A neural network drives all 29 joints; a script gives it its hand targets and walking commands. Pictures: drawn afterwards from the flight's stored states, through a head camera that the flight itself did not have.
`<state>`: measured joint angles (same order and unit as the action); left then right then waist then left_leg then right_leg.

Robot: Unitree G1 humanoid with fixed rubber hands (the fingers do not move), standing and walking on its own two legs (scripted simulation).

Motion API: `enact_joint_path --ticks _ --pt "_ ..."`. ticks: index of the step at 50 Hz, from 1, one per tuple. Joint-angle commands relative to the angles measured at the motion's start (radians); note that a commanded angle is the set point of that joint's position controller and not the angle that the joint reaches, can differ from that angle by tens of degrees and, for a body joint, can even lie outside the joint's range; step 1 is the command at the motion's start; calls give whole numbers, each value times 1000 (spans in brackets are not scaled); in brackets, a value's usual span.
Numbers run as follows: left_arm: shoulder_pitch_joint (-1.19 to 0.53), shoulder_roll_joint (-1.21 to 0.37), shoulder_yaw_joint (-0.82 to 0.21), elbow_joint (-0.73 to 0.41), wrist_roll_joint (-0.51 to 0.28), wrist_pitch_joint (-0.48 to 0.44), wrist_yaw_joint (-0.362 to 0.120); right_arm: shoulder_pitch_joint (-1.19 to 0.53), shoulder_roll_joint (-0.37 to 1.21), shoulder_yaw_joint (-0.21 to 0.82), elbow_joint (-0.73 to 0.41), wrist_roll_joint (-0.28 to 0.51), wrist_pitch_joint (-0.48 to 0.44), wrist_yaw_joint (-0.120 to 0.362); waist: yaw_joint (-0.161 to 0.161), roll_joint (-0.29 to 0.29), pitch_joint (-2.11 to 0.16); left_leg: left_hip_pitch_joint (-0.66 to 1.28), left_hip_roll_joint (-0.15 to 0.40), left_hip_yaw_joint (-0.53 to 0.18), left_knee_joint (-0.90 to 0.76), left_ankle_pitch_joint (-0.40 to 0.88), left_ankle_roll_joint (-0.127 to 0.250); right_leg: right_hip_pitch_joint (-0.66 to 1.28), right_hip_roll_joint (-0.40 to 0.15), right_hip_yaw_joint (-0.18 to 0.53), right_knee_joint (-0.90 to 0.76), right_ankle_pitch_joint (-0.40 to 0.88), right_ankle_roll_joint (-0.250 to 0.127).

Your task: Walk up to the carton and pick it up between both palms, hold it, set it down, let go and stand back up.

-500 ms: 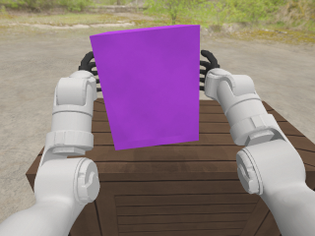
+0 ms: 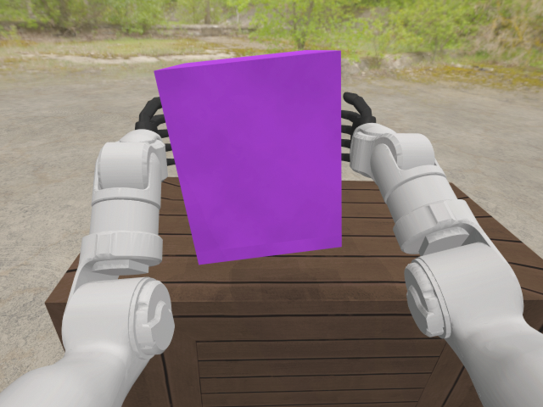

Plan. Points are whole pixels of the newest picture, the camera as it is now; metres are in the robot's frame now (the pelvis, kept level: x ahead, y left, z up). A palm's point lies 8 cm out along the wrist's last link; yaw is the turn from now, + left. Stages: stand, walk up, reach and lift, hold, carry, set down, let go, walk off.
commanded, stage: hold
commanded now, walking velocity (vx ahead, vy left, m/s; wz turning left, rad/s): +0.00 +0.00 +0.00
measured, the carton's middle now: (257, 148) +0.40 +0.01 +0.29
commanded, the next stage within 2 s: none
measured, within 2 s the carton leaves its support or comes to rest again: neither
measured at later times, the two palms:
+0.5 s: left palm (149, 145) +0.37 +0.16 +0.31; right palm (360, 140) +0.37 -0.13 +0.32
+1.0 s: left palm (151, 148) +0.37 +0.15 +0.30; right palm (360, 146) +0.37 -0.14 +0.31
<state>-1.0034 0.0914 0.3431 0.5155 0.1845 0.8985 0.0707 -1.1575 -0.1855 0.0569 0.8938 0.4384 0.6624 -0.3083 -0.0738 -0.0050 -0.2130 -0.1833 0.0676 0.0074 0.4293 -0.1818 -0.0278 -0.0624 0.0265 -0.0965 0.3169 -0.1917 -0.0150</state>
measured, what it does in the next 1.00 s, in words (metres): stands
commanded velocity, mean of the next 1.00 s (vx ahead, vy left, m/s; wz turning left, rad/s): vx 0.00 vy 0.00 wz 0.00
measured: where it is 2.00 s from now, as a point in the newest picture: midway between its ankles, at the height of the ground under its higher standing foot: outside the picture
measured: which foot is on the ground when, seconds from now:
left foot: down 0.00-1.00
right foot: down 0.00-1.00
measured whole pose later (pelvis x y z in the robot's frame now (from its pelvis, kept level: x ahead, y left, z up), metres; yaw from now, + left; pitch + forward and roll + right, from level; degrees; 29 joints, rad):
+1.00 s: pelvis +0.01 +0.00 +0.00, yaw +0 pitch -4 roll -2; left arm -0.96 0.08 0.32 0.43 0.19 0.91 0.08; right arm -1.11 -0.19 0.08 0.82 0.47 0.66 -0.31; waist -0.08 0.00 -0.20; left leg -0.17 0.07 0.01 0.44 -0.19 -0.03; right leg -0.05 0.03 -0.09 0.31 -0.20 -0.01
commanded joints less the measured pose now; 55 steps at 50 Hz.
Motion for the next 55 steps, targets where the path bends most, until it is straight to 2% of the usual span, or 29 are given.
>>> enact_joint_path --ticks 1,3,6,7,9,11,13,14,15,17,18,19,22,25,29,31,34,35,36,39,40,41,42,44,48,50,53,54,55 --pt "-982 -594 -334 -158 -192 -110 -146 -957 709 93 -333 150 -42 137 -11 49 -291 163 -101 -28 -52 175 -11 -51 52 94 -63 176 90" --pt "-979 -581 -290 -94 -169 -105 -144 -966 692 80 -266 145 -39 148 11 51 -226 129 -98 -24 -70 140 -7 -74 52 91 -74 107 83" --pt "-1025 -618 -351 -127 -214 -123 -144 -1005 697 62 -313 140 -65 153 -22 101 -341 140 -98 -30 -50 158 -23 -56 49 96 -63 130 74" --pt "-1030 -640 -373 -159 -233 -130 -138 -1025 700 78 -365 152 -72 155 -13 123 -395 154 -98 -34 -29 215 -29 -36 57 93 -48 171 70" --pt "-1012 -625 -345 -105 -222 -126 -128 -995 673 64 -313 151 -56 153 -22 106 -346 174 -94 -38 -33 192 -27 -60 58 93 -60 148 72" --pt "-987 -585 -297 -74 -202 -130 -128 -971 683 54 -269 124 -55 150 -7 47 -307 133 -99 -32 -64 111 -4 -71 47 96 -68 90 83" --pt "-969 -554 -245 -24 -169 -126 -127 -997 692 63 -242 121 -59 154 28 22 -268 130 -102 -27 -72 94 13 -91 38 99 -78 61 88" --pt "-954 -574 -258 -30 -177 -124 -128 -1033 697 83 -296 135 -73 155 38 28 -304 138 -101 -28 -58 138 12 -66 41 99 -72 105 86" --pt "-980 -568 -268 -47 -180 -128 -130 -1014 695 76 -266 134 -66 153 15 31 -309 151 -102 -29 -52 157 5 -56 43 98 -69 131 88" --pt "-1016 -622 -336 -112 -216 -134 -131 -1029 685 77 -324 159 -77 151 -13 100 -379 184 -98 -38 -29 223 -27 -48 56 91 -60 170 73" --pt "-1007 -625 -337 -122 -225 -134 -129 -1043 694 96 -379 168 -84 149 -5 91 -425 203 -105 -35 -11 254 -25 -38 56 91 -59 195 78" --pt "-1006 -622 -333 -129 -214 -133 -125 -995 684 86 -328 163 -70 147 -19 105 -383 209 -101 -38 -18 254 -31 -49 59 90 -59 194 77" --pt "-972 -639 -359 -123 -221 -124 -122 -1000 664 69 -360 153 -72 141 -30 101 -357 185 -97 -40 -30 207 -30 -78 63 83 -67 151 72" --pt "-993 -625 -348 -158 -212 -128 -117 -961 672 75 -298 149 -63 151 -18 104 -323 169 -93 -41 -42 203 -28 -67 59 86 -58 134 72" --pt "-940 -596 -311 -119 -189 -120 -119 -975 699 112 -316 154 -67 151 14 48 -314 171 -102 -34 -42 215 -9 -49 54 92 -64 168 87" --pt "-949 -627 -369 -184 -219 -119 -120 -997 707 139 -411 188 -76 145 -3 85 -397 215 -106 -41 -7 290 -22 -28 58 93 -51 248 89" --pt "-932 -605 -342 -177 -203 -111 -125 -958 697 126 -396 185 -66 139 -4 73 -360 220 -108 -37 -11 279 -22 -41 56 90 -59 237 97" --pt "-934 -616 -367 -208 -214 -110 -127 -939 689 121 -407 186 -65 133 -27 95 -378 232 -109 -40 -6 295 -27 -28 53 95 -55 276 97" --pt "-947 -627 -386 -255 -227 -111 -123 -962 697 142 -453 199 -68 133 -13 100 -417 239 -109 -42 1 320 -30 -23 59 90 -48 281 95" --pt "-917 -621 -368 -221 -205 -99 -128 -933 686 125 -417 179 -58 135 -21 68 -347 219 -105 -37 -16 281 -23 -29 60 85 -54 258 95" --pt "-918 -620 -368 -217 -196 -96 -130 -927 673 120 -398 177 -55 135 -21 90 -313 205 -105 -39 -22 283 -31 -31 61 84 -53 257 88" --pt "-909 -637 -391 -232 -208 -92 -131 -975 684 146 -476 198 -67 135 -11 98 -381 219 -107 -39 -3 326 -33 -11 65 84 -47 291 89" --pt "-909 -629 -391 -245 -208 -92 -130 -931 677 140 -435 197 -53 132 -27 100 -356 231 -104 -44 3 353 -37 -13 66 86 -42 307 87" --pt "-887 -623 -376 -246 -194 -85 -135 -899 667 143 -425 189 -44 129 -24 84 -332 244 -99 -40 -11 325 -38 -9 65 84 -47 293 90" --pt "-896 -626 -394 -289 -198 -80 -134 -919 688 159 -475 200 -51 129 -13 75 -356 252 -101 -41 -3 372 -34 -6 68 81 -43 324 94" --pt "-886 -634 -408 -280 -209 -77 -135 -927 686 164 -507 196 -51 129 -26 74 -370 249 -106 -36 2 355 -36 0 68 85 -46 318 95" --pt "-897 -621 -366 -203 -180 -75 -136 -939 666 130 -417 169 -39 137 -8 69 -267 202 -101 -33 -37 244 -24 -57 62 84 -65 197 86" --pt "-919 -624 -385 -224 -191 -82 -137 -908 670 115 -385 162 -36 140 -27 85 -273 192 -98 -29 -47 216 -28 -55 59 88 -62 180 84" --pt "-892 -618 -358 -199 -184 -79 -137 -940 685 140 -415 170 -44 143 8 58 -285 178 -102 -26 -41 236 -13 -35 58 92 -59 200 85"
